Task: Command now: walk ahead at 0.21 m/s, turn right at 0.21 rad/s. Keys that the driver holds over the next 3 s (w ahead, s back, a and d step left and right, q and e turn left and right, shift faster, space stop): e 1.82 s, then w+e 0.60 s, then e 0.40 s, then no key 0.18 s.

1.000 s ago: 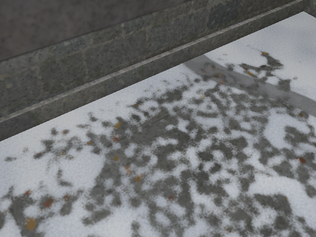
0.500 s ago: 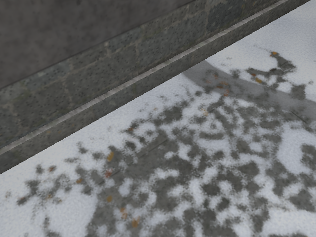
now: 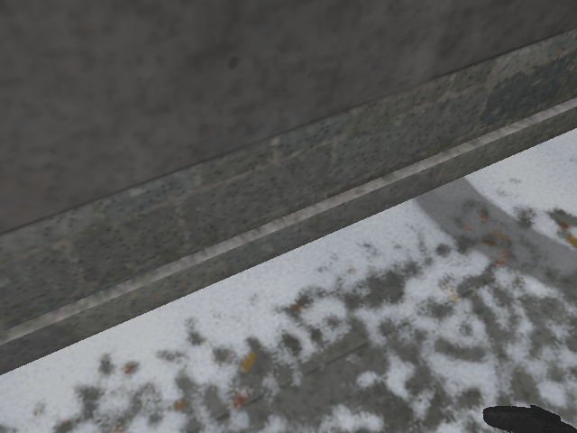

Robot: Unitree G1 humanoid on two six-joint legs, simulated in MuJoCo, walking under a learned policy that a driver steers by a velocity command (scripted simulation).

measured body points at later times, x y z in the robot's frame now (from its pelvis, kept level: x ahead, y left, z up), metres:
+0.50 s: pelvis +0.06 -0.04 +0.01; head +0.09 -0.08 +0.46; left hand +0.25 +0.21 -0.08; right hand +0.13 -0.35 -0.12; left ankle +0.09 +0.10 -0.66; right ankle +0.06 -0.14 -0.72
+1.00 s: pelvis +0.07 -0.02 +0.02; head +0.11 -0.02 +0.47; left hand +0.36 +0.15 -0.09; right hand -0.02 -0.33 -0.09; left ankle +0.13 +0.09 -0.72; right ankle +0.01 -0.12 -0.65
